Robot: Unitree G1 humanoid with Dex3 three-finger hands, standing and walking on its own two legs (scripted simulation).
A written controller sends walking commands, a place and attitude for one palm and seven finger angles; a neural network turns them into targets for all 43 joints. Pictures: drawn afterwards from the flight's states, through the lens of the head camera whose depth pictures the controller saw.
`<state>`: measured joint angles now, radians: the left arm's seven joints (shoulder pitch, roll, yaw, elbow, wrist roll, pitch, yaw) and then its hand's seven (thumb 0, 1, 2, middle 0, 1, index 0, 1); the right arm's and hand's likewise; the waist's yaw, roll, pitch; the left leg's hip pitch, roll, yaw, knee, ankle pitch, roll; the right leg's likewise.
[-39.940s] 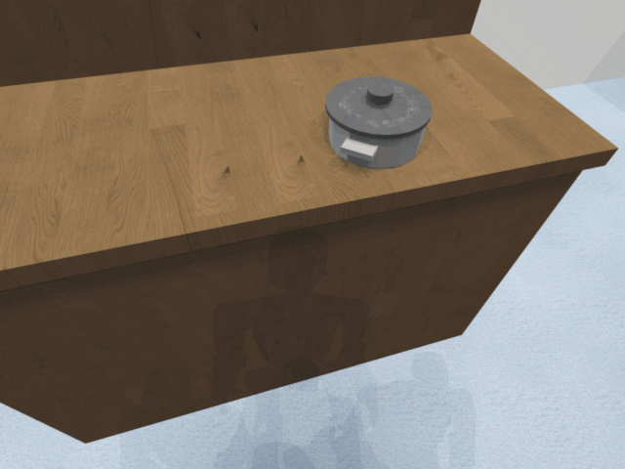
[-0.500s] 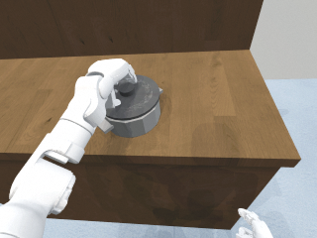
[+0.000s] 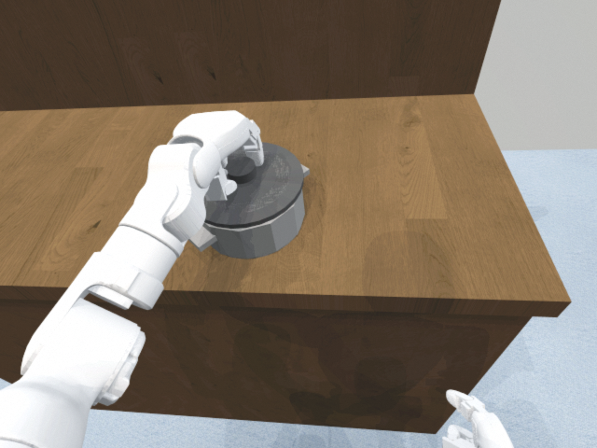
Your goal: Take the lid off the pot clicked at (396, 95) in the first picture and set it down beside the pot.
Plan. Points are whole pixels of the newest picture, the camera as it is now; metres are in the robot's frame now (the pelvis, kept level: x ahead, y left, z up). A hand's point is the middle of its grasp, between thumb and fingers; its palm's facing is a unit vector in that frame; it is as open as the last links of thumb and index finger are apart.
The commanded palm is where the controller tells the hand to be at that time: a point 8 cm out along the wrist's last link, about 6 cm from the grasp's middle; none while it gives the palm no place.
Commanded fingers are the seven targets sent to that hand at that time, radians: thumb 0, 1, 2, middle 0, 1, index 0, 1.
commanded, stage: close the fingers and squeeze the knob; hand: left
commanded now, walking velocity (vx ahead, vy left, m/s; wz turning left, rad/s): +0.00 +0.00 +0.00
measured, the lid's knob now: (241, 170) +0.46 +0.09 +0.15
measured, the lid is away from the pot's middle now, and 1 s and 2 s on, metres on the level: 0.01 0.01 0.03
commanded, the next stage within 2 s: lift the lid straight up in 0.76 s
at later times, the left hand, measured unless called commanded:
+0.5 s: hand (224, 177) +0.42 +0.10 +0.17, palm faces -0.22 -0.04 -0.97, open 7.8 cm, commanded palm +0.40 +0.11 +0.23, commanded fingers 0.00 0.44 1.10 -0.96 -0.94 -0.78 -0.82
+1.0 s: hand (224, 179) +0.42 +0.10 +0.17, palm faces -0.25 -0.03 -0.97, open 7.7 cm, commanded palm +0.40 +0.11 +0.24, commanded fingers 0.00 0.61 1.11 -1.26 -1.06 -0.82 -0.85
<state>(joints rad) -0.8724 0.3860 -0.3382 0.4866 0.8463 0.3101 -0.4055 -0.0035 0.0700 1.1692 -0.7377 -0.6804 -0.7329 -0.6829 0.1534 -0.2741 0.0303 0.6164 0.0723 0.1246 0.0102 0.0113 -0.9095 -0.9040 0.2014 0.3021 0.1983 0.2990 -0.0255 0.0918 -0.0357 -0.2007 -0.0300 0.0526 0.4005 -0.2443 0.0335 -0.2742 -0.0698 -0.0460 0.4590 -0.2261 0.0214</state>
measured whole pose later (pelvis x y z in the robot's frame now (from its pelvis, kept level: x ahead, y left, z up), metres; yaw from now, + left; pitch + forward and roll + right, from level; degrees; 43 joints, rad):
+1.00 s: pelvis -0.01 +0.00 +0.00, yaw +0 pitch +1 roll +1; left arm -0.87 0.40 -0.35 0.50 0.83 0.30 -0.43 0.07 0.29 0.98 -1.18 -1.02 -0.61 -0.75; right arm 0.16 -0.27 0.03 0.63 0.07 0.09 0.00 0.01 -0.91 -0.90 0.20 0.30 0.20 0.30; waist -0.03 0.09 -0.02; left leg -0.18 -0.03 0.05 0.39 -0.23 0.03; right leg -0.26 -0.07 -0.05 0.46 -0.22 0.02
